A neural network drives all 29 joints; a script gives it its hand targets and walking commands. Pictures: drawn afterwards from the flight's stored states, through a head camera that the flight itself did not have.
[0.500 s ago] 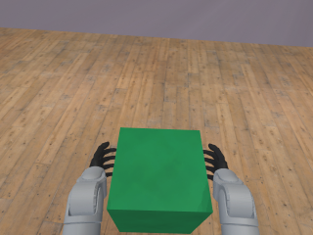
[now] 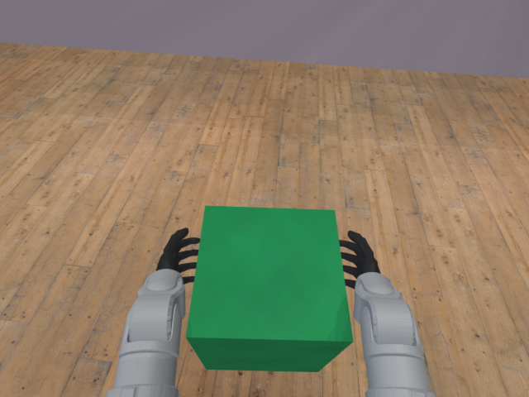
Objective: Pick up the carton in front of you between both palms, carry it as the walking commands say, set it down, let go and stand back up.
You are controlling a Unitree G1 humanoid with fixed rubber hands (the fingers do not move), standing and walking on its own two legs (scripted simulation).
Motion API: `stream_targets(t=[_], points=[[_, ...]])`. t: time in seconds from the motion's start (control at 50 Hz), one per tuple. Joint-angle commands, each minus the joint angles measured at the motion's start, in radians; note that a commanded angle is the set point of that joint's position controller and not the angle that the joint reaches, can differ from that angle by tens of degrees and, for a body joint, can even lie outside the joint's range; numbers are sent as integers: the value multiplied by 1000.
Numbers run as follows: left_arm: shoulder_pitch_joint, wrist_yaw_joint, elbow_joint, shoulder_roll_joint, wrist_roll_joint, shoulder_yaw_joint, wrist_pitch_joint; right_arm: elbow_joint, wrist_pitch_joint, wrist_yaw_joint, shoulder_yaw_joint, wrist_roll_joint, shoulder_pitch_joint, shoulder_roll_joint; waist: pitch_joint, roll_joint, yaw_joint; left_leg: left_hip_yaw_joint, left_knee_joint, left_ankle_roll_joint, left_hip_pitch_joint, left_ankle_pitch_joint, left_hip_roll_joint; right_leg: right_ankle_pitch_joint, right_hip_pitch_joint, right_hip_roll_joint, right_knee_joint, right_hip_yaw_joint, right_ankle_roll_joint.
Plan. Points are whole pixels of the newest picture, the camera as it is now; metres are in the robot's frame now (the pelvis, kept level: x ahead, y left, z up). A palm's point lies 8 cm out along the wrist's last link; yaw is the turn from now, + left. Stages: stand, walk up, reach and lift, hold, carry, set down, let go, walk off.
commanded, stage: carry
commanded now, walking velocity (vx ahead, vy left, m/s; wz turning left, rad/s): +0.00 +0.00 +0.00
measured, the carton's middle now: (266, 295) +0.30 +0.00 -0.05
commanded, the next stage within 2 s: hold in 1.00 s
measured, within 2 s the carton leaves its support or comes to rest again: neither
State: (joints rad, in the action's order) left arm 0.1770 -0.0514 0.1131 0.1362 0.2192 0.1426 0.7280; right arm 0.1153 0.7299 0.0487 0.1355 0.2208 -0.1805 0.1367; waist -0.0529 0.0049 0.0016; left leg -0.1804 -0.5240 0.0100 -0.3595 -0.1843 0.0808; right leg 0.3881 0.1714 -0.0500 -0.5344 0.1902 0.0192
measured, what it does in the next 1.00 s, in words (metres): stands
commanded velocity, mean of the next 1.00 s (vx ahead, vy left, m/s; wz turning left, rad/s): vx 0.00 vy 0.00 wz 0.00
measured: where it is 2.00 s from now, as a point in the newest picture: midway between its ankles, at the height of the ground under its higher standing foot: outside the picture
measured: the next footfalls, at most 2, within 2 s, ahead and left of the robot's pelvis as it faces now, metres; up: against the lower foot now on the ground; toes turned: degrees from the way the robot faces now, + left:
none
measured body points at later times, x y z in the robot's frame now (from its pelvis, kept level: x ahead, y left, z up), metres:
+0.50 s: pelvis -0.02 -0.01 +0.00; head -0.03 -0.01 +0.45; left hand +0.28 +0.14 +0.02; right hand +0.28 -0.16 +0.02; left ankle +0.05 +0.12 -0.73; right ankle -0.06 -0.09 -0.73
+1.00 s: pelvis -0.03 -0.02 +0.00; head -0.03 -0.02 +0.45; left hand +0.27 +0.14 +0.02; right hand +0.27 -0.17 +0.02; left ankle +0.05 +0.12 -0.73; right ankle -0.06 -0.09 -0.73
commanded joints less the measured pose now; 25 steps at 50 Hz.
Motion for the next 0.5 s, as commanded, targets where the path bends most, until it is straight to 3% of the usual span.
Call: stream_targets(t=[0.0, 0.48], points=[[445, 253, -84, 900, -261, -583, -33, -81, -36, -246, -576, -255, -440, 897, -273, 0, 0, 94, 31, 17, 186, 260, 87, -310, 5, -115, 92, -92, 6], [475, 258, -86, 918, -271, -589, -34, -80, -36, -251, -583, -263, -463, 919, -278, 1, 0, 89, 38, 8, 171, 225, 83, -300, 28, -119, 91, -99, 18]])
